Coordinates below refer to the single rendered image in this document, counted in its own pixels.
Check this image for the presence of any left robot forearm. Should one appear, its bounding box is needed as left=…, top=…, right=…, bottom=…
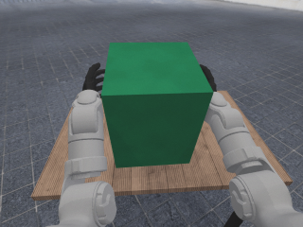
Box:
left=58, top=89, right=108, bottom=220

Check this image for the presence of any table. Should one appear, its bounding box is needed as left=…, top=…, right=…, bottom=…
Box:
left=30, top=90, right=293, bottom=227

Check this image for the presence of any left robot hand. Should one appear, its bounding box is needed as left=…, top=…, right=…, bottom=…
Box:
left=82, top=62, right=106, bottom=98

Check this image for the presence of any right robot hand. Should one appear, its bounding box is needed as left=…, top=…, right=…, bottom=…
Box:
left=200, top=64, right=217, bottom=92

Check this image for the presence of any carton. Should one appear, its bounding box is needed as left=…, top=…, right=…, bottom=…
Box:
left=101, top=42, right=214, bottom=168

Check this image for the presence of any right robot upper arm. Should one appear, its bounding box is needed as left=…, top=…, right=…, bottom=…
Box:
left=229, top=169, right=303, bottom=227

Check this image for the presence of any right robot forearm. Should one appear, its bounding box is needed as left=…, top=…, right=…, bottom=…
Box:
left=205, top=92, right=293, bottom=206

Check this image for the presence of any left robot upper arm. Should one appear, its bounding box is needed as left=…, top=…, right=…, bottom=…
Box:
left=45, top=181, right=117, bottom=227

